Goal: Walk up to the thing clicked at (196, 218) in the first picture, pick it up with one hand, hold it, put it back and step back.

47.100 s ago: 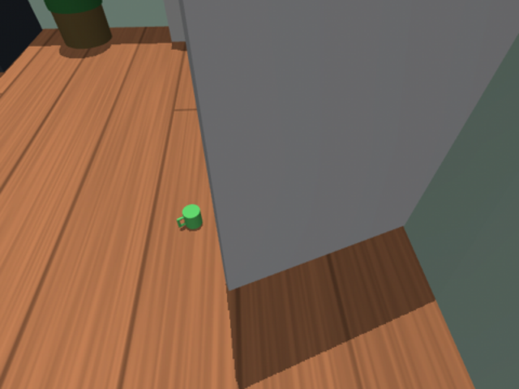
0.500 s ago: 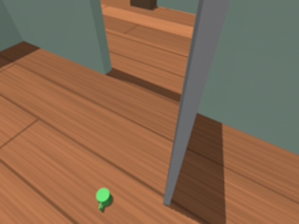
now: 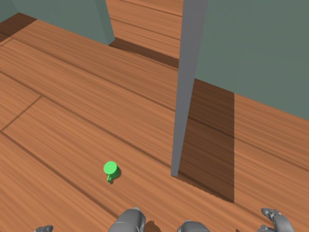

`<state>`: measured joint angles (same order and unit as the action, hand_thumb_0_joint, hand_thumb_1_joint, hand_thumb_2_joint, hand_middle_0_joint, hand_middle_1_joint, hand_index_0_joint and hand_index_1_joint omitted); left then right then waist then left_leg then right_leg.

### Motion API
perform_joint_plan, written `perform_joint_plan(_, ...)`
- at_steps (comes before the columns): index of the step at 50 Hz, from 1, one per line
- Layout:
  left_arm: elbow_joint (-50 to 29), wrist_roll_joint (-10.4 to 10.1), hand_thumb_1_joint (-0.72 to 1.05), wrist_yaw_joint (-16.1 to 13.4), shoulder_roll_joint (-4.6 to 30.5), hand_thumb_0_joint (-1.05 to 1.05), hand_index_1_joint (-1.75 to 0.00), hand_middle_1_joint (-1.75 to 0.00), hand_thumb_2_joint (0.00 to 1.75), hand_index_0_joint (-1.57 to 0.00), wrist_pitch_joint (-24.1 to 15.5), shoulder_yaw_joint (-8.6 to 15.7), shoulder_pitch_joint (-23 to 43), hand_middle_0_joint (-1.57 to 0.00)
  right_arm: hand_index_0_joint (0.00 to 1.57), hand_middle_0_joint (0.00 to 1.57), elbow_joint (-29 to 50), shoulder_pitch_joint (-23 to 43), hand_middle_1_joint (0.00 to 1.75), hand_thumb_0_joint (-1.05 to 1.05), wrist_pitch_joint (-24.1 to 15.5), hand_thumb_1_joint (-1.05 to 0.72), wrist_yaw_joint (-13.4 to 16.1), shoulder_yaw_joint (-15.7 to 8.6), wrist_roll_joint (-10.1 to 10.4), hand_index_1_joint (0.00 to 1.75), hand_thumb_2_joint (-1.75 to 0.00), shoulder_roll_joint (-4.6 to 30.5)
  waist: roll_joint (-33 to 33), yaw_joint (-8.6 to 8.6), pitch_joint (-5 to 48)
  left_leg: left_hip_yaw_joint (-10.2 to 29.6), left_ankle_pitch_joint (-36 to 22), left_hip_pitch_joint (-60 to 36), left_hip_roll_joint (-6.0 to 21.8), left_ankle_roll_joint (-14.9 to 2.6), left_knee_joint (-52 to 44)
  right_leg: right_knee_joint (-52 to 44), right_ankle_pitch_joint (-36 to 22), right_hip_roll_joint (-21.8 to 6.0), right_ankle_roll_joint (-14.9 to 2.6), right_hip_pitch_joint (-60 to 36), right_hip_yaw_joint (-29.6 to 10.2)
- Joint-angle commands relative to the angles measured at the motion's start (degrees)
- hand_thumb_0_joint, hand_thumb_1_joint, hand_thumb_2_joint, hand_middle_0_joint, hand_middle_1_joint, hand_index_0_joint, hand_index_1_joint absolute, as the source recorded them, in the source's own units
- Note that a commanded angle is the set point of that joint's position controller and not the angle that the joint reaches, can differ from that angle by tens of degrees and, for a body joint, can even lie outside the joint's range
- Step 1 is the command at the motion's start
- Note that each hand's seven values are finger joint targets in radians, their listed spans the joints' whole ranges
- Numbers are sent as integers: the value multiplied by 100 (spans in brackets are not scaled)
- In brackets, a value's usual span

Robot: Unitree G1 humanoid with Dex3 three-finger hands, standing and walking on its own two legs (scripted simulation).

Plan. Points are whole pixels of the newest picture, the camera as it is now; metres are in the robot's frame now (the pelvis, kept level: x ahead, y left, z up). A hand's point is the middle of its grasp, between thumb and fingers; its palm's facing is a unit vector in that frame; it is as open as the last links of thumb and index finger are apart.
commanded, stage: step back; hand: left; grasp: from above
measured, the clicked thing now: (111, 172) +0.47 +0.33 -0.71
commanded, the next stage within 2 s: none
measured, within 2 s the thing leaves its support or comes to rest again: neither
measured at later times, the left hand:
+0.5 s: hand out of the picture -0.04 +0.31 -0.14, palm faces +0.07 -0.92 -0.38, open 7.4 cm
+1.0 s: hand out of the picture -0.18 +0.28 -0.12, palm faces -0.02 -0.90 -0.44, open 7.4 cm
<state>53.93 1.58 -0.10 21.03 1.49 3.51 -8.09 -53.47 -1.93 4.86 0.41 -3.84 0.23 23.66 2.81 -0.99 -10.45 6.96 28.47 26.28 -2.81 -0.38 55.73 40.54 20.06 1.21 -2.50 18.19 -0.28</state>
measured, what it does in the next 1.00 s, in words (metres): walks backwards: left foot, then right foot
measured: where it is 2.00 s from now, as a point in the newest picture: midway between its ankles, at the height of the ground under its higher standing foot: outside the picture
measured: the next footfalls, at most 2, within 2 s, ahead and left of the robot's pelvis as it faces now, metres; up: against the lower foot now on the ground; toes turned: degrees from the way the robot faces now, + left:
left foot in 0.32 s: -0.06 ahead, +0.13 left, +0.00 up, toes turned +2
right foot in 0.76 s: -0.21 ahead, -0.11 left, +0.00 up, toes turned -1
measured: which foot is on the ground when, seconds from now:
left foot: up 0.00-0.30, down 0.32-0.78, up 0.80-1.00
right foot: down 0.00-0.34, up 0.36-0.74, down 0.76-1.00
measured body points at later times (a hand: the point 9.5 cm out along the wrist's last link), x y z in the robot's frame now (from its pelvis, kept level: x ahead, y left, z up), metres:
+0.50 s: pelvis -0.12 +0.03 +0.01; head -0.07 +0.06 +0.46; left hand -0.04 +0.36 -0.12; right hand -0.01 -0.27 -0.10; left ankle -0.10 +0.13 -0.72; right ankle -0.12 -0.11 -0.63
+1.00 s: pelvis -0.28 +0.01 +0.01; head -0.23 -0.02 +0.45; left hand -0.18 +0.32 -0.09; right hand -0.21 -0.31 -0.13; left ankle -0.30 +0.15 -0.65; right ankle -0.25 -0.11 -0.72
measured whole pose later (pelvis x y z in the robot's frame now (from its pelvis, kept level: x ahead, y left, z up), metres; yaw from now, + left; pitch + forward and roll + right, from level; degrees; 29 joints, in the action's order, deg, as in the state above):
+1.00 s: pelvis -0.28 +0.01 +0.01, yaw -1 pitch -2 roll +1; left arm 47.0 2.5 -1.1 19.6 2.2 4.2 -10.5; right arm -51.0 -11.6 4.3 0.8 -3.4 -0.2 23.6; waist 2.5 -0.8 -8.4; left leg 7.5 28.0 23.7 -6.2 1.7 61.6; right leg 35.7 16.2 -1.5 -0.4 17.7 -0.8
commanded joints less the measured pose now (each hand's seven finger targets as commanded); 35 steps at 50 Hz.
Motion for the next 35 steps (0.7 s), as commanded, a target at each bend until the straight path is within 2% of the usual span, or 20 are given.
perform_joint_plan(1,-806,54,90,-193,1544,0,-30,-30,90,-20,-176,387,677,-20,20,20,225,-725,30,0,-130,-90,116,-224,86,30,-90,1001,-1057,303,1195,413,55,85,-412,21,1733,-1573,-3311,-1433,-923,-481,-1461)
perform_joint_plan(2,-842,55,90,-209,1479,0,-30,-30,90,-20,-168,393,596,-20,20,20,241,-756,30,0,-139,-90,129,-200,58,30,-90,1037,-1059,195,1225,355,-26,99,-415,88,1817,-1513,-3201,-1433,-892,-585,-1396)
perform_joint_plan(5,-853,12,90,-259,1261,0,-30,-30,90,-20,-144,381,-108,-20,20,20,373,-568,30,0,-163,-90,150,-89,-21,30,-90,962,-877,-198,1340,261,89,539,-334,196,1083,-1278,-3636,-1491,-1023,-1676,-1345)
perform_joint_plan(7,-859,-6,90,-296,1282,0,-30,-30,90,-20,-112,416,-378,-20,20,20,507,-385,30,0,-191,-90,165,-60,-62,30,-90,930,-1090,-344,1321,165,201,567,-217,210,481,-1263,-3868,-1626,-1105,-1962,-1452)
perform_joint_plan(10,-1021,-9,90,-292,1425,0,-30,-30,90,-20,-67,474,-362,-20,20,20,545,-536,30,0,-208,-90,136,-91,-94,30,-90,933,-1311,-279,1436,-150,214,-6,-34,134,-475,-1302,-3691,-1747,-1057,-1823,-1499)
perform_joint_plan(12,-1122,-8,90,-268,1462,0,-30,-30,90,-20,-44,467,-128,-20,20,20,442,-868,30,0,-227,-90,87,-132,-123,30,-90,887,-1450,-78,1572,-387,-10,-548,63,13,-1347,-1245,-3211,-1617,-896,-1575,-1378)
perform_joint_plan(13,-1163,-19,90,-244,1495,0,-30,-30,90,-20,-30,462,-50,-20,20,20,383,-1007,30,0,-240,-90,58,-164,-137,30,-90,887,-1460,-10,1576,-547,-234,-853,47,-53,-1723,-1210,-2889,-1549,-791,-1339,-1311)
perform_joint_plan(15,-1229,-57,90,-201,1501,0,-30,-30,90,-20,5,408,141,-20,20,20,249,-1380,30,0,-259,-90,3,-217,-187,30,-90,894,-1186,266,1554,-704,-1367,-1675,103,-204,-2684,-1073,-1854,-1375,-439,-470,-1120)
perform_joint_plan(16,-1251,-56,90,-185,1304,0,-30,-30,90,-20,30,350,64,-20,20,20,327,-1276,30,0,-269,-90,-18,-287,-251,30,-90,1102,-449,277,1377,286,-1188,-1688,714,-474,-3198,-572,-819,-935,-165,133,-894)
perform_joint_plan(17,-1317,-90,90,-189,1034,0,-30,-30,90,-20,5,291,99,-20,20,20,491,-944,30,0,-285,-90,-57,-379,-304,30,-90,1605,987,272,1206,1931,-1595,-1740,1966,-1062,-3790,524,968,175,151,1158,-186)
perform_joint_plan(18,-1284,-12,90,-282,1272,0,-30,-30,90,-20,1,417,520,-20,20,20,565,-800,30,0,-299,-90,-77,-449,-256,30,-90,1954,1221,535,1011,2410,-2213,-878,2566,-1674,-3979,2024,1999,556,262,923,-676)
perform_joint_plan(19,-1148,20,90,-305,1257,0,-30,-30,90,-20,30,427,506,-20,20,20,582,-561,30,0,-341,-90,-40,-389,-266,30,-90,1673,657,378,772,2020,-2620,-550,2392,-1566,-3873,2755,1730,546,208,796,-1090)
perform_joint_plan(20,-1036,-69,90,-294,1151,0,-30,-30,90,-20,44,418,183,-20,20,20,629,-216,30,0,-358,-90,13,-253,-259,30,-90,1328,204,81,715,1306,-3218,-747,1961,-1314,-3640,3120,1292,623,175,999,-1237)
perform_joint_plan(21,-885,-145,90,-282,1117,0,-30,-30,90,-20,48,419,-189,-20,20,20,718,48,30,0,-367,-90,41,-204,-281,30,-90,1164,201,-179,723,793,-3423,-1034,1635,-1056,-3495,3362,934,650,146,1226,-1233)
perform_joint_plan(23,-788,-107,90,-247,1193,0,-30,-30,90,-20,22,457,-547,-20,20,20,798,35,30,0,-379,-90,67,-210,-225,30,-90,1105,511,-223,785,611,-3387,-1273,1628,-1160,-3380,3517,725,539,245,1193,-1055)
perform_joint_plan(25,-798,-81,90,-219,1079,0,-30,-30,90,-20,7,429,-611,-20,20,20,820,-228,30,0,-396,-90,76,-206,-195,30,-90,927,444,-64,932,490,-3747,-1919,1614,-1286,-3196,3231,710,474,426,1314,-977)
perform_joint_plan(28,-995,-50,90,-186,1089,0,-30,-30,90,-20,-40,401,-256,-20,20,20,772,-734,30,0,-402,-90,99,-258,-144,30,-90,1017,447,287,1107,489,-4140,-2572,1731,-1464,-2983,2382,909,346,530,1359,-808)
perform_joint_plan(30,-1004,-58,90,-165,1066,0,-30,-30,90,-20,-21,380,-292,-20,20,20,856,-725,30,0,-375,-90,85,-305,-169,30,-90,1169,619,344,1195,578,-3780,-2424,1881,-1524,-3030,1797,1085,233,527,942,-594)
perform_joint_plan(32,-918,-66,90,-146,1024,0,-30,-30,90,-20,-19,370,-520,-20,20,20,942,-552,30,0,-350,-90,67,-329,-177,30,-90,1246,766,228,1268,521,-3313,-2138,1938,-1420,-3035,1125,989,71,463,507,-412)
perform_joint_plan(35,-676,-50,90,-95,1043,0,-30,-30,90,-20,-67,383,-984,-20,20,20,1023,-351,30,0,-270,-90,38,-346,-185,30,-90,1306,761,100,1469,413,-2594,-1681,1727,-1095,-2888,-448,331,8,321,-326,-48)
